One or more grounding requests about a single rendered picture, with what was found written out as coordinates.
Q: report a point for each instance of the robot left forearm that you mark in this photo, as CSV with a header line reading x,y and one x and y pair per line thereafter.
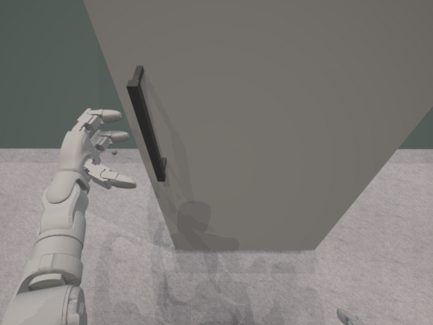
x,y
56,254

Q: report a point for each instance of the fridge door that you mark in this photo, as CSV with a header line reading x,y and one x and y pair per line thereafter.
x,y
273,115

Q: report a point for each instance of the robot left hand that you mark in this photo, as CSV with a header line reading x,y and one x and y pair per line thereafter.
x,y
77,148

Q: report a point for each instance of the robot right hand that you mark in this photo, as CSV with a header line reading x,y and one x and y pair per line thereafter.
x,y
348,319

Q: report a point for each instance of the left robot upper arm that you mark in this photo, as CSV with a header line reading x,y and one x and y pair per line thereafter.
x,y
61,305

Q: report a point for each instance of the handle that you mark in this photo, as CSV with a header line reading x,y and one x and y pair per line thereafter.
x,y
143,118

